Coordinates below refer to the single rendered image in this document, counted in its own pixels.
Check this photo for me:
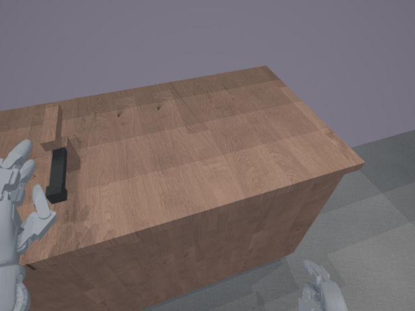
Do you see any robot left hand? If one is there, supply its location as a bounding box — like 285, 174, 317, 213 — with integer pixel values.
0, 139, 56, 265

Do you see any robot right hand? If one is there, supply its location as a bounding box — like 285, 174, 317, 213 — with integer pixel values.
298, 259, 348, 311

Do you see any counter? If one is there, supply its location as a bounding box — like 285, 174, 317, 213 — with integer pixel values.
0, 65, 365, 311

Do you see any tap lever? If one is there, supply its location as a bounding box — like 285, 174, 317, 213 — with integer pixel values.
45, 147, 67, 204

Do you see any robot left forearm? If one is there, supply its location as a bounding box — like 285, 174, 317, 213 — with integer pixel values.
0, 263, 31, 311

